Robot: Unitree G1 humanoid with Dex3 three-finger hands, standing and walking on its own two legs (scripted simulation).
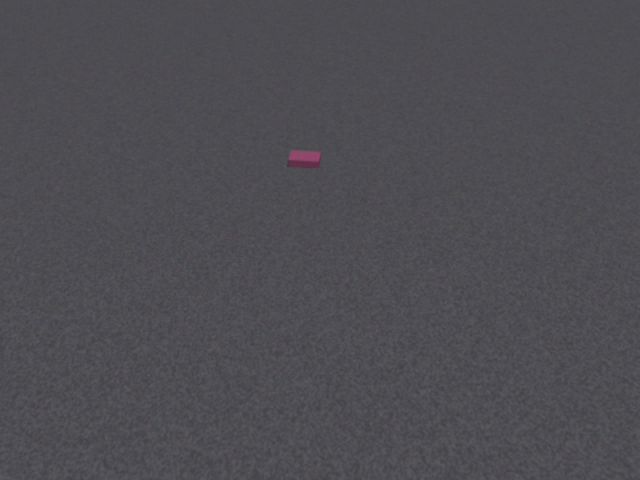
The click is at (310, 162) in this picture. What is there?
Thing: flat box
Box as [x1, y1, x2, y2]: [288, 150, 320, 167]
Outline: 291,150 288,160 289,165 318,167 320,152
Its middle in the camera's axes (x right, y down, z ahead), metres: -0.08 -0.44 +2.04
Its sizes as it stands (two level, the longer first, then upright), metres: 0.158 0.086 0.040
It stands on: the floor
